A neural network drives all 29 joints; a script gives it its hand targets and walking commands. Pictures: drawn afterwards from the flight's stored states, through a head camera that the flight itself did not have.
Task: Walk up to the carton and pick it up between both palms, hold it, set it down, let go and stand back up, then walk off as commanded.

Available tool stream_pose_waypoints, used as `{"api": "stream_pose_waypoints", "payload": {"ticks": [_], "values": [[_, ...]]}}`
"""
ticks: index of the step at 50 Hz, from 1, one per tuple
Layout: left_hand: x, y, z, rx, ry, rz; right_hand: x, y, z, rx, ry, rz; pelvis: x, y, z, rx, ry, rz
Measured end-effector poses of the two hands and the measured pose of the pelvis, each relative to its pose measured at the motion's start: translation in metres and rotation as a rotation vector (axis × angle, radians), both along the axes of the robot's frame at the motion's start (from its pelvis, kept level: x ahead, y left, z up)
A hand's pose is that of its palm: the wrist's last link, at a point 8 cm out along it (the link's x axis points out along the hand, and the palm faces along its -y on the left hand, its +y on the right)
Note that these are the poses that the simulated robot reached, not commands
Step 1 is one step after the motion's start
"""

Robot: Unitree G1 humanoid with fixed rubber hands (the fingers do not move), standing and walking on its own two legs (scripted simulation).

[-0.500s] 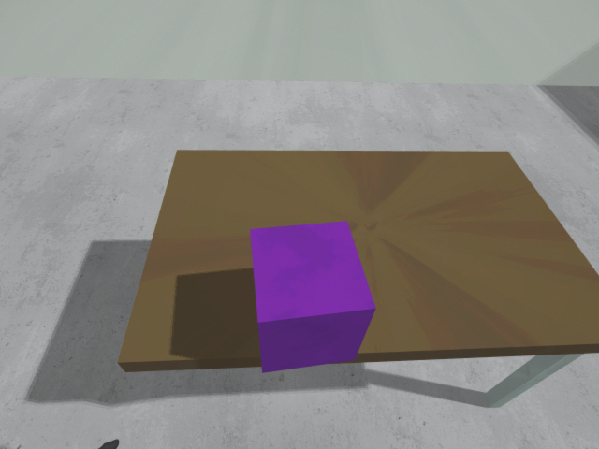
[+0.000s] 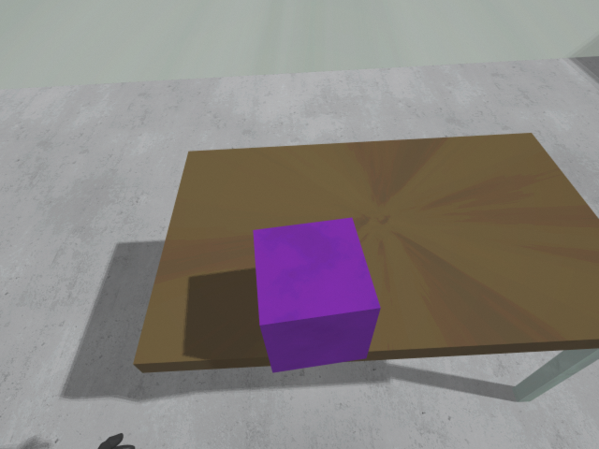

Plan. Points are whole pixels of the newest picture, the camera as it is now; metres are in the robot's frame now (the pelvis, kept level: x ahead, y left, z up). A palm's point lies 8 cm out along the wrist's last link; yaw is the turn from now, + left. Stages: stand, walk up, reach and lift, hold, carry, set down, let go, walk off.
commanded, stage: walk up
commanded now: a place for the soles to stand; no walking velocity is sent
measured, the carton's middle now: (311, 296) +0.39 +0.02 -0.10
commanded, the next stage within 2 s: reach and lift in 0.80 s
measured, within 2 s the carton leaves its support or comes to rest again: neither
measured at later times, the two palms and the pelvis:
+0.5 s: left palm out of the picture +0.08 +0.31 -0.10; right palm out of the picture +0.06 -0.30 -0.11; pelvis -0.01 +0.00 +0.00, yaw +0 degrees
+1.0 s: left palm (111, 445) +0.15 +0.30 -0.10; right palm out of the picture +0.12 -0.29 -0.12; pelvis -0.01 +0.00 -0.02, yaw +0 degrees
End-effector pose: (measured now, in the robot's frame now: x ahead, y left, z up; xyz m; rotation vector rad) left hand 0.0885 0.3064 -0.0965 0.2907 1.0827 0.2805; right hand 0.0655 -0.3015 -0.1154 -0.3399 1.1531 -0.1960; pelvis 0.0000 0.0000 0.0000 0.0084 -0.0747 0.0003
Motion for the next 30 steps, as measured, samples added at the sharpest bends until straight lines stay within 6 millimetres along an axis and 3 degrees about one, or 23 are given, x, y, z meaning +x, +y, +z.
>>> {"api": "stream_pose_waypoints", "payload": {"ticks": [18,30], "values": [[-0.013,-0.002,-0.008,-0.035,0.028,0.006,-0.008,-0.002,0.009,-0.022,-0.001,-0.001,-0.008,0.001,0.002,-0.001,0.000,0.000],[-0.003,-0.001,-0.008,-0.040,0.016,0.002,-0.007,-0.001,0.011,-0.028,0.003,-0.001,-0.006,0.003,0.003,-0.003,0.004,0.001]]}}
